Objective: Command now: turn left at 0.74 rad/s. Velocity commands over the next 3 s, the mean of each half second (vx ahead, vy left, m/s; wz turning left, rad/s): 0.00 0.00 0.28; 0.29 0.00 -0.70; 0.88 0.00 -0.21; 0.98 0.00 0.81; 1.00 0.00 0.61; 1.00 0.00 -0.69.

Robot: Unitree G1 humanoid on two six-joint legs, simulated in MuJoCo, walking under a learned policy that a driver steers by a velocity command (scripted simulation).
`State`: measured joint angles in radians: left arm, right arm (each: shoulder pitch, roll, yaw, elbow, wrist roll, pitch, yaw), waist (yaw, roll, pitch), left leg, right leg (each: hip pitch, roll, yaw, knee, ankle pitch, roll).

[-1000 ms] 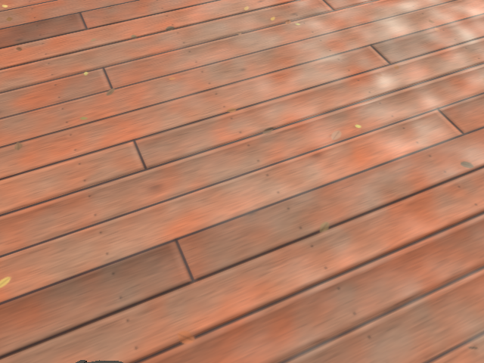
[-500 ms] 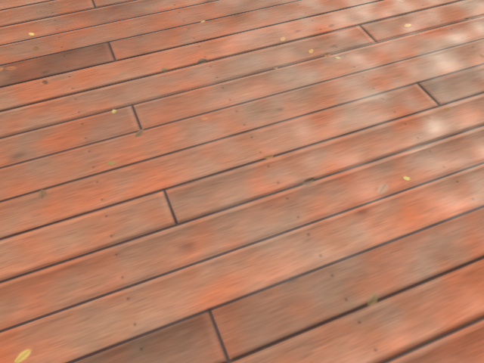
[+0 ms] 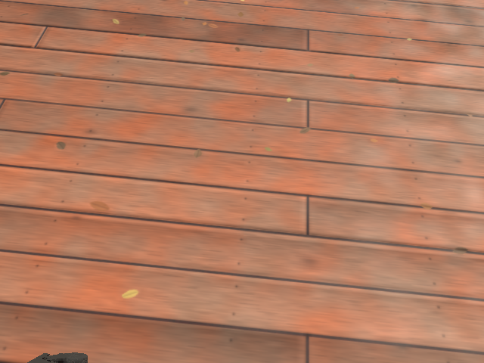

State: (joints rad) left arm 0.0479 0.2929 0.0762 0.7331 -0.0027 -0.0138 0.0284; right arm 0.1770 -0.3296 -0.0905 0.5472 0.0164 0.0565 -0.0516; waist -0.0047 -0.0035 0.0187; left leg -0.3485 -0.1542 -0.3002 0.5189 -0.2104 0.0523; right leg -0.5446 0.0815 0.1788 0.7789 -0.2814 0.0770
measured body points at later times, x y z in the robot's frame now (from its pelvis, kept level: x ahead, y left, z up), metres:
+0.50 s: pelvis +0.02 -0.02 -0.01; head +0.05 -0.02 +0.44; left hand +0.12 +0.25 -0.12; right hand +0.20 -0.27 -0.11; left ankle -0.02 +0.11 -0.74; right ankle +0.07 -0.14 -0.74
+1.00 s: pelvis +0.10 -0.10 -0.01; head +0.11 -0.14 +0.44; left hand +0.22 +0.16 -0.10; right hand +0.20 -0.40 -0.10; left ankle +0.12 +0.05 -0.65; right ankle +0.01 -0.15 -0.74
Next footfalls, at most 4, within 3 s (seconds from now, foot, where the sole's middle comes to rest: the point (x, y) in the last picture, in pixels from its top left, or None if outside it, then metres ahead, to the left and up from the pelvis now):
0.12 right None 0.11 -0.14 -0.78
0.48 left None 0.02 0.11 -0.78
0.86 right None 0.05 -0.16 -0.78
1.26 left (300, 336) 0.51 -0.16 -0.78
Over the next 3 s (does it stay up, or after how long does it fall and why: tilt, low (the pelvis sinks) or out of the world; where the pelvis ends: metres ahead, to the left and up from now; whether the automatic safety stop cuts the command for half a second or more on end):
stays up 1.84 -0.25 -0.03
